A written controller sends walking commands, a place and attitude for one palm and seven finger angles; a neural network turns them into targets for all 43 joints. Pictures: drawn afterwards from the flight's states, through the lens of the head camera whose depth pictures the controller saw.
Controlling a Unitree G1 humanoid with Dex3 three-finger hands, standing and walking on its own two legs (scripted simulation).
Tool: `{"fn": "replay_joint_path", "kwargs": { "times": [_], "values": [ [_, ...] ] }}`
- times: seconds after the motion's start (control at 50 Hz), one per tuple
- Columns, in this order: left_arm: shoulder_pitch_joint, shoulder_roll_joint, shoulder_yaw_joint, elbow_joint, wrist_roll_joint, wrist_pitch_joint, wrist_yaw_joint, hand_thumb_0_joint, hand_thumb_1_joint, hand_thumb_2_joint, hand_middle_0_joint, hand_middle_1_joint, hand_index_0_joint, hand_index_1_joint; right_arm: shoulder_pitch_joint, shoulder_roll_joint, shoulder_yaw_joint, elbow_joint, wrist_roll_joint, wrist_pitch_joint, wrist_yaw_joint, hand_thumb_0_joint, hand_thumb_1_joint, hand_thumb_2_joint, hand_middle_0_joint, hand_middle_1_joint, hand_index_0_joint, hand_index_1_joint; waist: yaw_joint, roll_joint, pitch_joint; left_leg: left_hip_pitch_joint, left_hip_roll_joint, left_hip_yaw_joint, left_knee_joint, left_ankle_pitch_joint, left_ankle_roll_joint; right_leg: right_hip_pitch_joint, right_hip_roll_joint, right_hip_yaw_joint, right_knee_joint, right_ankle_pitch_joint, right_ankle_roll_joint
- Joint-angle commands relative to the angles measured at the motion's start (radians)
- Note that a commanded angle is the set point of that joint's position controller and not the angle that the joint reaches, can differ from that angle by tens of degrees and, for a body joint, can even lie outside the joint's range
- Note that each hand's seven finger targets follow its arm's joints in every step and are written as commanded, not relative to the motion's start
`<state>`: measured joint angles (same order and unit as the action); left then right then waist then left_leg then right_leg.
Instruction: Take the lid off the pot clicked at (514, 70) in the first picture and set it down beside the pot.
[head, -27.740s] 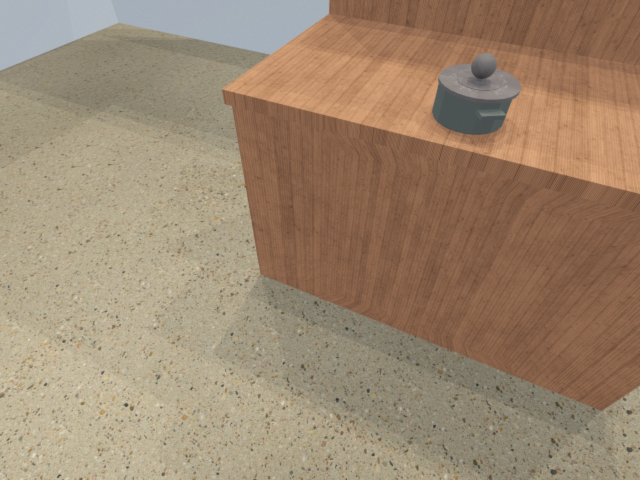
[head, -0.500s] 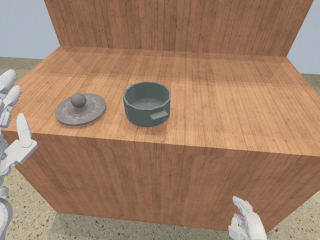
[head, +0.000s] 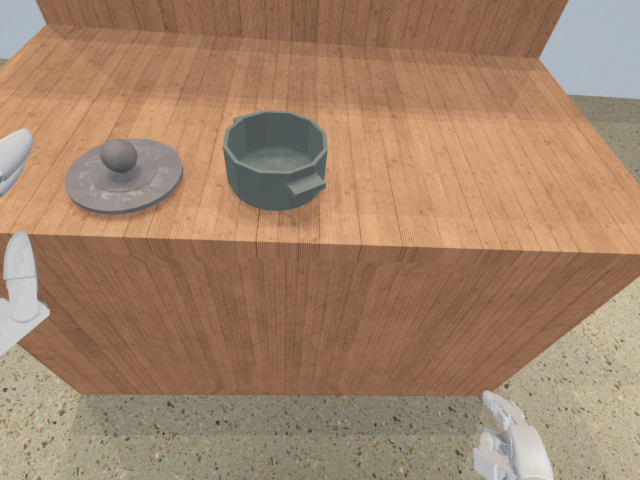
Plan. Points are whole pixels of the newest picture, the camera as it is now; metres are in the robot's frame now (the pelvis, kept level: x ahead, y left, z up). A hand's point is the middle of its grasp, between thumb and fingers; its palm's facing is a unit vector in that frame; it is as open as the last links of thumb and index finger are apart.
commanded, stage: step back with the hand held close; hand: left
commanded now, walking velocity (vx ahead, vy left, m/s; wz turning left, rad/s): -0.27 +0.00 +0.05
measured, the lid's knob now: (119, 155) +0.53 +0.35 +0.08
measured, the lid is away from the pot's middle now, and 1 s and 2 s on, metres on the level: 0.24 0.24 0.24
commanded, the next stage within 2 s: stop stepping back and stand still in 0.70 s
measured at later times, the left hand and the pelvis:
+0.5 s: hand out of the picture +0.10 +0.24 +0.24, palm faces +0.44 -0.78 -0.44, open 7.4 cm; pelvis -0.10 +0.01 -0.01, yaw +1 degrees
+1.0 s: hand out of the picture -0.06 +0.22 +0.22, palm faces +0.22 -0.79 -0.58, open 7.4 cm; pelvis -0.25 +0.02 -0.01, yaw -3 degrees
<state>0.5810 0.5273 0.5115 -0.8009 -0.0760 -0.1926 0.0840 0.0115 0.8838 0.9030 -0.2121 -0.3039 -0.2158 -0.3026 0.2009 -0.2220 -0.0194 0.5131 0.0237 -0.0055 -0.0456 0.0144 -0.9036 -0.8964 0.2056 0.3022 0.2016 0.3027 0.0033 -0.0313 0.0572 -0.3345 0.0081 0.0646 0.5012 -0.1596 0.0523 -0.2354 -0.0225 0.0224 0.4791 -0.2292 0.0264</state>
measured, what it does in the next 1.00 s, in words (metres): walks backwards: right foot, then left foot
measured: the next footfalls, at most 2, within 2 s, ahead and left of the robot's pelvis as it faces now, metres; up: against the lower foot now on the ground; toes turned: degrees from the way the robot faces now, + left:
right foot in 0.56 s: -0.12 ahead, -0.12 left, +0.00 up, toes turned -2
left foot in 0.74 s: -0.07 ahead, +0.13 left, +0.00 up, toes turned -1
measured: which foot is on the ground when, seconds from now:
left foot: down 0.00-0.56, up 0.58-0.72, down 0.74-1.00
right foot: down 0.00-0.34, up 0.36-0.54, down 0.56-0.74, up 0.76-0.98, down 1.00-1.00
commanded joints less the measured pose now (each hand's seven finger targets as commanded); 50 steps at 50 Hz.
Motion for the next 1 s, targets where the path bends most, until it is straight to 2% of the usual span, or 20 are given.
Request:
{"fn": "replay_joint_path", "kwargs": {
  "times": [0.0, 0.14, 0.22, 0.34, 0.4, 0.48, 0.5, 0.54, 0.56, 0.62, 0.68, 0.72, 0.76, 0.78, 0.8, 0.82, 0.84, 0.9, 0.94, 0.98],
  "values": [
    [-0.059, 0.124, 0.151, -0.181, -0.008, -0.089, 0.05, 0.0, 0.9, 0.9, -0.2, -0.3, -0.2, -0.3, -0.082, -0.136, -0.045, -0.139, -0.003, -0.087, -0.007, 0.0, -0.9, -0.9, 0.2, 0.3, 0.2, 0.3, 0.009, 0.25, -0.177, -0.103, 0.17, -0.172, -0.198, -0.171, 0.02, 0.138, 0.021, -0.032, 0.081, 0.024, -0.023],
    [-0.194, 0.104, 0.097, -0.023, 0.003, -0.096, 0.074, 0.0, 0.9, 0.9, -0.2, -0.3, -0.2, -0.3, -0.03, -0.134, -0.058, -0.083, 0.001, -0.103, -0.022, 0.0, -0.9, -0.9, 0.2, 0.3, 0.2, 0.3, -0.033, -0.029, -0.081, 0.129, 0.05, -0.114, 0.096, -0.298, -0.04, -0.298, -0.113, 0.117, -0.254, -0.325, -0.095],
    [-0.236, 0.073, 0.041, -0.003, 0.014, -0.089, 0.078, 0.0, 0.9, 0.9, -0.2, -0.3, -0.2, -0.3, -0.046, -0.119, -0.045, -0.077, -0.003, -0.106, -0.023, 0.0, -0.9, -0.9, 0.2, 0.3, 0.2, 0.3, -0.043, -0.07, -0.068, 0.134, 0.042, -0.131, 0.16, -0.228, -0.029, -0.345, -0.152, 0.095, -0.214, -0.214, -0.096],
    [-0.223, 0.12, 0.109, -0.163, 0.025, -0.118, 0.089, 0.0, 0.9, 0.9, -0.2, -0.3, -0.2, -0.3, -0.099, -0.132, -0.035, -0.141, -0.015, -0.127, -0.035, 0.0, -0.9, -0.9, 0.2, 0.3, 0.2, 0.3, -0.015, 0.405, -0.105, -0.357, 0.297, -0.455, -0.463, -0.678, 0.069, 0.054, 0.117, -0.024, 0.502, -0.238, -0.017],
    [-0.133, 0.126, 0.133, -0.203, 0.009, -0.122, 0.084, 0.0, 0.9, 0.9, -0.2, -0.3, -0.2, -0.3, -0.074, -0.111, -0.057, -0.111, -0.021, -0.146, -0.004, 0.0, -0.9, -0.9, 0.2, 0.3, 0.2, 0.3, 0.0, 0.258, -0.212, -0.178, 0.254, -0.313, -0.35, -0.43, 0.053, 0.0, 0.104, -0.022, 0.483, -0.289, -0.032],
    [-0.058, 0.111, 0.122, -0.2, -0.016, -0.114, 0.082, 0.0, 0.9, 0.9, -0.2, -0.3, -0.2, -0.3, -0.071, -0.082, -0.048, -0.102, -0.02, -0.145, 0.009, 0.0, -0.9, -0.9, 0.2, 0.3, 0.2, 0.3, 0.001, 0.288, -0.229, -0.099, 0.184, -0.214, -0.292, -0.398, -0.028, 0.09, 0.087, -0.094, 0.035, -0.266, -0.063],
    [-0.087, 0.129, 0.124, -0.19, -0.014, -0.115, 0.079, 0.0, 0.9, 0.9, -0.2, -0.3, -0.2, -0.3, -0.056, -0.078, -0.051, -0.082, -0.023, -0.136, 0.007, 0.0, -0.9, -0.9, 0.2, 0.3, 0.2, 0.3, -0.015, 0.204, -0.219, -0.05, 0.145, -0.161, -0.175, -0.357, -0.063, 0.041, 0.017, -0.043, -0.128, -0.217, -0.091],
    [-0.143, 0.167, 0.118, -0.164, -0.005, -0.126, 0.089, 0.0, 0.9, 0.9, -0.2, -0.3, -0.2, -0.3, -0.018, -0.065, -0.054, -0.02, -0.023, -0.122, 0.001, 0.0, -0.9, -0.9, 0.2, 0.3, 0.2, 0.3, -0.038, -0.097, -0.216, 0.128, 0.002, -0.085, 0.389, -0.22, -0.102, -0.264, -0.33, 0.311, -0.358, -0.077, -0.204],
    [-0.233, 0.173, 0.107, -0.157, -0.007, -0.131, 0.094, 0.0, 0.9, 0.9, -0.2, -0.3, -0.2, -0.3, -0.061, -0.073, -0.044, -0.023, -0.028, -0.123, -0.008, 0.0, -0.9, -0.9, 0.2, 0.3, 0.2, 0.3, -0.026, -0.111, -0.153, 0.007, -0.021, -0.077, 0.562, -0.328, -0.099, -0.237, -0.38, 0.262, -0.31, 0.287, -0.221],
    [-0.234, 0.102, 0.068, -0.043, 0.003, -0.081, 0.065, 0.0, 0.9, 0.9, -0.2, -0.3, -0.2, -0.3, -0.089, -0.06, -0.042, -0.036, -0.003, -0.112, -0.02, 0.0, -0.9, -0.9, 0.2, 0.3, 0.2, 0.3, -0.041, -0.184, -0.119, -0.064, 0.041, -0.124, 0.465, -0.261, -0.069, -0.107, -0.278, 0.097, -0.123, 0.539, -0.168],
    [-0.289, 0.072, 0.028, 0.002, -0.006, -0.085, 0.058, 0.0, 0.9, 0.9, -0.2, -0.3, -0.2, -0.3, -0.104, -0.096, -0.019, -0.032, -0.003, -0.113, -0.04, 0.0, -0.9, -0.9, 0.2, 0.3, 0.2, 0.3, -0.056, 0.052, -0.034, 0.037, 0.031, -0.078, -0.091, 0.104, -0.063, -0.063, -0.126, 0.002, 0.065, 0.526, -0.07],
    [-0.301, 0.1, 0.06, -0.04, -0.008, -0.102, 0.058, 0.0, 0.9, 0.9, -0.2, -0.3, -0.2, -0.3, -0.089, -0.117, -0.042, -0.051, -0.023, -0.124, -0.026, 0.0, -0.9, -0.9, 0.2, 0.3, 0.2, 0.3, -0.038, 0.31, -0.115, 0.145, 0.292, -0.344, -0.126, 0.775, 0.053, -0.197, 0.044, 0.014, 0.329, -0.116, -0.018],
    [-0.213, 0.087, 0.073, -0.004, -0.019, -0.11, 0.044, 0.0, 0.9, 0.9, -0.2, -0.3, -0.2, -0.3, -0.039, -0.127, -0.068, -0.039, -0.015, -0.129, 0.014, 0.0, -0.9, -0.9, 0.2, 0.3, 0.2, 0.3, -0.029, 0.179, -0.187, 0.2, 0.334, -0.336, -0.119, 0.786, 0.12, -0.242, 0.092, 0.08, 0.497, -0.352, -0.031],
    [-0.158, -0.263, -0.381, 0.748, 0.045, 0.124, -0.053, 0.0, 0.9, 0.9, -0.2, -0.3, -0.2, -0.3, 0.004, -0.295, -0.075, 0.15, -0.013, -0.185, 0.04, 0.0, -0.9, -0.9, 0.2, 0.3, 0.2, 0.3, -0.115, 0.354, -0.183, 0.152, 0.353, -0.48, 0.065, 1.175, 0.117, -0.452, 0.034, 0.098, 0.73, -0.334, 0.015],
    [-0.414, 0.218, 0.112, -0.486, -0.049, -0.038, 0.007, 0.0, 0.9, 0.9, -0.2, -0.3, -0.2, -0.3, -0.114, -0.089, -0.073, -0.129, -0.001, -0.159, 0.055, 0.0, -0.9, -0.9, 0.2, 0.3, 0.2, 0.3, 0.013, 0.097, -0.414, 0.243, 0.321, -0.346, -0.123, 0.693, 0.099, -0.174, 0.087, 0.14, 0.621, -0.36, 0.016],
    [-0.161, 0.263, 0.267, -0.259, -0.045, -0.079, 0.04, 0.0, 0.9, 0.9, -0.2, -0.3, -0.2, -0.3, -0.056, -0.114, -0.075, -0.078, -0.019, -0.151, 0.025, 0.0, -0.9, -0.9, 0.2, 0.3, 0.2, 0.3, -0.016, 0.209, -0.384, 0.17, 0.3, -0.322, -0.124, 0.461, 0.116, -0.172, 0.071, 0.076, 0.57, -0.282, 0.006],
    [-0.031, 0.281, 0.239, -0.352, -0.038, -0.088, 0.046, 0.0, 0.9, 0.9, -0.2, -0.3, -0.2, -0.3, -0.051, -0.118, -0.076, -0.135, -0.004, -0.144, 0.031, 0.0, -0.9, -0.9, 0.2, 0.3, 0.2, 0.3, 0.009, 0.081, -0.455, 0.125, 0.253, -0.316, -0.142, 0.201, 0.087, -0.103, 0.092, 0.032, 0.505, -0.277, 0.003],
    [0.142, 0.214, 0.216, -0.531, -0.047, -0.051, 0.07, 0.0, 0.9, 0.9, -0.2, -0.3, -0.2, -0.3, -0.135, -0.069, -0.033, -0.185, 0.006, -0.113, 0.044, 0.0, -0.9, -0.9, 0.2, 0.3, 0.2, 0.3, 0.018, 0.376, -0.378, -0.155, 0.173, -0.183, -0.281, -0.485, 0.005, 0.203, 0.077, -0.081, 0.191, -0.189, -0.016],
    [0.17, 0.21, 0.198, -0.487, -0.007, -0.045, 0.087, 0.0, 0.9, 0.9, -0.2, -0.3, -0.2, -0.3, -0.102, -0.069, -0.029, -0.175, -0.001, -0.11, 0.029, 0.0, -0.9, -0.9, 0.2, 0.3, 0.2, 0.3, 0.005, 0.303, -0.287, -0.317, 0.069, -0.095, -0.177, -0.596, -0.048, 0.317, 0.041, -0.061, 0.033, -0.246, -0.057],
    [0.047, 0.22, 0.204, -0.341, -0.002, -0.051, 0.097, 0.0, 0.9, 0.9, -0.2, -0.3, -0.2, -0.3, -0.081, -0.083, -0.047, -0.097, -0.009, -0.097, 0.011, 0.0, -0.9, -0.9, 0.2, 0.3, 0.2, 0.3, -0.01, -0.068, -0.123, -0.168, -0.039, -0.083, 0.499, -0.342, -0.08, -0.17, -0.312, 0.47, -0.384, -0.571, -0.231]
  ]
}}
